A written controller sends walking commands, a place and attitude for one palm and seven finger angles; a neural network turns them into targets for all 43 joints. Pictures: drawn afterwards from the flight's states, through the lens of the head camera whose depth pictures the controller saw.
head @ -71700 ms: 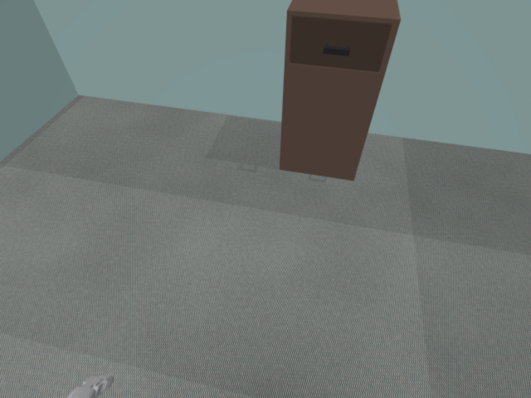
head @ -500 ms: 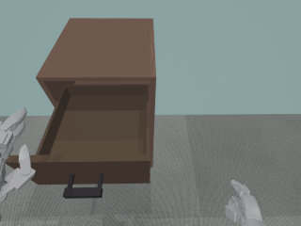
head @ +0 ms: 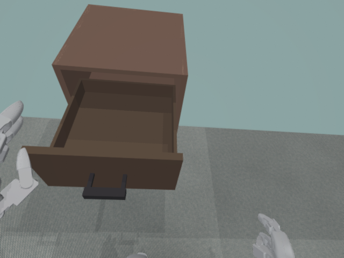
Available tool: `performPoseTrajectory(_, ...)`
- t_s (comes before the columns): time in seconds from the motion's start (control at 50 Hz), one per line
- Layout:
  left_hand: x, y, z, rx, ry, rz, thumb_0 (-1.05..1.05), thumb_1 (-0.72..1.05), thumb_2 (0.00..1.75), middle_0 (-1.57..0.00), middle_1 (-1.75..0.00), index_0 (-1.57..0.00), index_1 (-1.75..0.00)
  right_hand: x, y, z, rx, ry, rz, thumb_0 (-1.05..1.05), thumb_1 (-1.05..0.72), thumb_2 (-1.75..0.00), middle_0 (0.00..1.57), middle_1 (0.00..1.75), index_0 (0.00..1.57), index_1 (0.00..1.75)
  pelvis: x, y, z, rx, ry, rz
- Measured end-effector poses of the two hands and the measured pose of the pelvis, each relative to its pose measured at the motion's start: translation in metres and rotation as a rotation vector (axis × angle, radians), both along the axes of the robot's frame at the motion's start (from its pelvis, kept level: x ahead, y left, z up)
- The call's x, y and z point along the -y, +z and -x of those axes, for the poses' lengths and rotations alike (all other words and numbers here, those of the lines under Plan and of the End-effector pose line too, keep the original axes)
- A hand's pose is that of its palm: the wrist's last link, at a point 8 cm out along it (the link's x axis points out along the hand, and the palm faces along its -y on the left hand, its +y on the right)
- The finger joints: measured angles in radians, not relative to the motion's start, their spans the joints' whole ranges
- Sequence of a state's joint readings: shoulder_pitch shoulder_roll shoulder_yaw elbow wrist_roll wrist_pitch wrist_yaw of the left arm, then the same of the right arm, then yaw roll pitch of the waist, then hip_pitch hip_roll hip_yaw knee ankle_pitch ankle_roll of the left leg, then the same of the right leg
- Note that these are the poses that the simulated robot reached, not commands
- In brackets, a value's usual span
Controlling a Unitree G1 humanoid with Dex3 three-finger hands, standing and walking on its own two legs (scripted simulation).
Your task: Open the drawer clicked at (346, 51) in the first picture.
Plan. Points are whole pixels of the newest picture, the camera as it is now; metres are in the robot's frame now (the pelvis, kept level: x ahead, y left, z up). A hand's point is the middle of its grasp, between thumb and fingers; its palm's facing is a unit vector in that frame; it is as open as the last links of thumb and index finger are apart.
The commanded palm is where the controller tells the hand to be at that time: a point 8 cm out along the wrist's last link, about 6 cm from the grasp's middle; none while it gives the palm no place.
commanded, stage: step back with the hand held close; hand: left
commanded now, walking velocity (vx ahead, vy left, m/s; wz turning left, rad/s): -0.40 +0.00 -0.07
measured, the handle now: (106, 185) +0.29 +0.18 -0.05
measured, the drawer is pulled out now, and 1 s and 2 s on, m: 0.30 0.30 0.30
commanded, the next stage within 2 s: stop stepping back and stand still in 0.36 s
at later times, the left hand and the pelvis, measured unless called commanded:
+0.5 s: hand out of the picture +0.07 +0.16 +0.19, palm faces +0.11 -0.80 -0.58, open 7.4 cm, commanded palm +0.01 +0.23 +0.19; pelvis -0.13 -0.04 +0.00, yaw -2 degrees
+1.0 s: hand out of the picture -0.06 +0.20 +0.20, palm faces +0.41 -0.75 -0.51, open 7.4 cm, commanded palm -0.11 +0.24 +0.19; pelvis -0.23 -0.05 +0.00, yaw +2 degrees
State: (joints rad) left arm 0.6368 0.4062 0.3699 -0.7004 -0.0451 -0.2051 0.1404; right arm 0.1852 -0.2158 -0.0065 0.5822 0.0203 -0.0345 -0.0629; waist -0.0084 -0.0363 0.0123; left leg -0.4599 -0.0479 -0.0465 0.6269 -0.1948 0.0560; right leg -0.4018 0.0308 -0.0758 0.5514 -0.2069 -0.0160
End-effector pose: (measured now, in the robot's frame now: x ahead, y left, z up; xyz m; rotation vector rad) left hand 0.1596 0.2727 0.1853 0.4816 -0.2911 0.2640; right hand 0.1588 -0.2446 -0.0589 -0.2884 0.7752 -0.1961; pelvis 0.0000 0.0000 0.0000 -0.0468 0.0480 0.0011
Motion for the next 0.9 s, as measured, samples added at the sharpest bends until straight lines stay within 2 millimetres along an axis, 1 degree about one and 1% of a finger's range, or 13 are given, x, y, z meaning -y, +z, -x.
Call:
performPoseTrajectory(0.14, -0.01, 0.015, 0.005, -0.01, 0.01, -0.072, 0.01, 0.88, 0.9, -0.21, -0.3, -0.21, -0.31, -0.018, 0.005, 0.012, 0.023, 0.013, -0.035, 0.02, -0.91, -0.9, 0.2, 0.3, 0.2, 0.3, -0.003, 0.009, 0.012, -0.048, -0.025, 0.014)
performPoseTrajectory(0.22, 0.003, 0.014, 0.009, -0.011, -0.04, -0.053, 0.01, 0.89, 0.9, -0.21, -0.3, -0.21, -0.31, -0.024, 0.005, 0.017, 0.043, 0.045, -0.064, 0.02, -0.91, -0.9, 0.2, 0.3, 0.2, 0.3, 0.003, 0.01, 0.028, -0.074, -0.064, 0.005)
performPoseTrajectory(0.32, 0.03, 0.002, 0.022, -0.062, -0.134, -0.05, 0.01, 0.89, 0.9, -0.21, -0.3, -0.21, -0.31, -0.017, 0.001, 0.031, 0.087, 0.082, -0.089, 0.02, -0.91, -0.9, 0.2, 0.3, 0.21, 0.3, 0.015, 0.004, 0.066, -0.08, -0.087, -0.012)
performPoseTrajectory(0.4, 0.055, 0.001, 0.054, -0.099, -0.201, -0.112, 0.01, 0.89, 0.9, -0.21, -0.3, -0.21, -0.31, 0.001, -0.009, 0.055, 0.124, 0.092, -0.106, 0.01, -0.91, -0.9, 0.2, 0.3, 0.21, 0.3, 0.029, -0.007, 0.105, -0.062, -0.093, -0.019)
performPoseTrajectory(0.44, 0.064, 0.009, 0.078, -0.112, -0.222, -0.143, 0.01, 0.88, 0.9, -0.21, -0.3, -0.21, -0.31, 0.011, -0.014, 0.074, 0.113, 0.079, -0.112, 0.01, -0.91, -0.9, 0.2, 0.3, 0.21, 0.3, 0.033, -0.006, 0.122, -0.03, -0.064, 0.028)
performPoseTrajectory(0.5, 0.068, 0.029, 0.117, -0.074, -0.202, -0.186, 0.01, 0.88, 0.9, -0.22, -0.3, -0.22, -0.31, 0.025, -0.014, 0.107, 0.049, 0.022, -0.122, 0.01, -0.91, -0.9, 0.2, 0.3, 0.2, 0.3, 0.042, 0.0, 0.13, -0.01, -0.036, -0.003)
performPoseTrajectory(0.54, 0.059, 0.034, 0.138, -0.059, -0.121, -0.179, 0.01, 0.88, 0.9, -0.22, -0.3, -0.22, -0.31, 0.034, -0.01, 0.126, 0.009, -0.017, -0.109, 0.02, -0.91, -0.9, 0.2, 0.3, 0.2, 0.3, 0.045, 0.006, 0.13, -0.019, -0.043, -0.044)
performPoseTrajectory(0.6, 0.037, 0.023, 0.155, -0.081, 0.048, -0.125, 0.01, 0.88, 0.9, -0.22, -0.3, -0.22, -0.31, 0.043, -0.004, 0.145, -0.01, -0.051, -0.086, 0.02, -0.91, -0.9, 0.2, 0.3, 0.2, 0.3, 0.048, 0.013, 0.138, -0.03, -0.037, -0.077)
performPoseTrajectory(0.66, 0.023, 0.0, 0.164, -0.117, 0.167, -0.032, 0.0, 0.88, 0.9, -0.21, -0.3, -0.21, -0.31, 0.047, -0.001, 0.155, 0.012, -0.034, -0.063, 0.02, -0.91, -0.9, 0.2, 0.3, 0.2, 0.3, 0.046, 0.013, 0.153, -0.027, -0.01, -0.088)
performPoseTrajectory(0.72, 0.026, -0.02, 0.174, -0.134, 0.172, 0.05, 0.01, 0.89, 0.9, -0.21, -0.3, -0.21, -0.31, 0.047, -0.002, 0.162, 0.048, -0.004, -0.03, 0.02, -0.91, -0.9, 0.2, 0.3, 0.2, 0.3, 0.039, 0.004, 0.172, -0.016, 0.028, -0.067)
performPoseTrajectory(0.76, 0.035, -0.022, 0.184, -0.133, 0.13, 0.075, 0.01, 0.89, 0.9, -0.21, -0.3, -0.21, -0.31, 0.042, 0.001, 0.171, 0.059, 0.003, -0.037, 0.02, -0.91, -0.9, 0.2, 0.3, 0.2, 0.3, 0.038, 0.004, 0.187, 0.008, 0.018, -0.093)
performPoseTrajectory(0.8, 0.046, -0.013, 0.196, -0.117, 0.073, 0.045, 0.02, 0.89, 0.9, -0.21, -0.3, -0.21, -0.31, 0.035, 0.005, 0.18, 0.086, 0.021, -0.056, 0.02, -0.91, -0.9, 0.2, 0.3, 0.2, 0.3, 0.039, 0.005, 0.199, 0.026, 0.008, -0.097)
performPoseTrajectory(0.9, 0.058, 0.033, 0.232, -0.011, -0.006, -0.13, 0.02, 0.88, 0.9, -0.22, -0.3, -0.21, -0.31, 0.019, 0.0, 0.206, 0.104, 0.06, -0.129, 0.02, -0.91, -0.9, 0.2, 0.3, 0.2, 0.3, 0.046, 0.005, 0.219, 0.054, 0.028, -0.059)
